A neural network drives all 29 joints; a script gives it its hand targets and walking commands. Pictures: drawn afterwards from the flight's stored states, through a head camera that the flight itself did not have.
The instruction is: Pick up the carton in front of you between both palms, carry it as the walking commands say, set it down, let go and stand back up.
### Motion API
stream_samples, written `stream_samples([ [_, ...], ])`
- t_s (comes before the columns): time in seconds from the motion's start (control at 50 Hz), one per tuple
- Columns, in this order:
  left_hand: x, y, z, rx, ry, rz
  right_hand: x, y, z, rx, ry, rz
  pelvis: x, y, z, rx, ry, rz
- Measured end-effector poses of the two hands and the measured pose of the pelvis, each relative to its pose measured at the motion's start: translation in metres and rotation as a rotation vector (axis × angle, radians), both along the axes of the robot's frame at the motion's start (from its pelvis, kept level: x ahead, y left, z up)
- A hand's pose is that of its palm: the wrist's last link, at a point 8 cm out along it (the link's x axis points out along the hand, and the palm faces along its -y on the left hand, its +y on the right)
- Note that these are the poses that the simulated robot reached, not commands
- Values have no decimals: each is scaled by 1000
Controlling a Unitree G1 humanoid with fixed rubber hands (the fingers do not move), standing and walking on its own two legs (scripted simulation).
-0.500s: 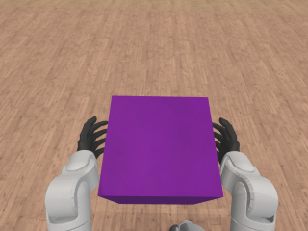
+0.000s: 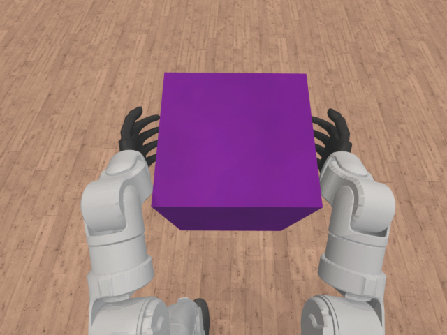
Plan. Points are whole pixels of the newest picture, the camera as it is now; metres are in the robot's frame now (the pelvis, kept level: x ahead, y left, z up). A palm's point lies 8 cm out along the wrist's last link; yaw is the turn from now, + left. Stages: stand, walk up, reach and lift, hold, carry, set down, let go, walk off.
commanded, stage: carry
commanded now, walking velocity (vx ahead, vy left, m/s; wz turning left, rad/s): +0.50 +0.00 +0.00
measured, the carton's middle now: (232, 165) +0.37 +0.00 +0.07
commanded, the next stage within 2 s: none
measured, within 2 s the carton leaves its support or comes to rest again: neither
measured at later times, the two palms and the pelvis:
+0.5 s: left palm (158, 29) +0.67 +0.16 +0.16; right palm (298, 27) +0.69 -0.14 +0.16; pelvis +0.34 -0.02 +0.03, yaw +2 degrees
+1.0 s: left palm out of the picture +0.99 +0.17 +0.19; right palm out of the picture +0.98 -0.14 +0.19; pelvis +0.65 +0.03 +0.07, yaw +1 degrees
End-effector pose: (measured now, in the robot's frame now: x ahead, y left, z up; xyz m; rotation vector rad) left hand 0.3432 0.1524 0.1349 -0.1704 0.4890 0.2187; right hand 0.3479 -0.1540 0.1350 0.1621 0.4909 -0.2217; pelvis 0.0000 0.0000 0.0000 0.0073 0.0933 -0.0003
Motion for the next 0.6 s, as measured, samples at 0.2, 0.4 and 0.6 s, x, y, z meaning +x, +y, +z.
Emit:
stream_samples([
  [0.2,133,0,-11,-37,94,-34,107,2,-8,24,86,-49,124,20,28,-17,4,7],
  [0.4,270,5,29,13,-36,29,267,5,33,-7,-40,31,272,-2,27,-26,1,31],
  [0.6,372,13,31,-26,82,84,402,16,27,27,88,85,396,-18,50,-8,-11,36],
])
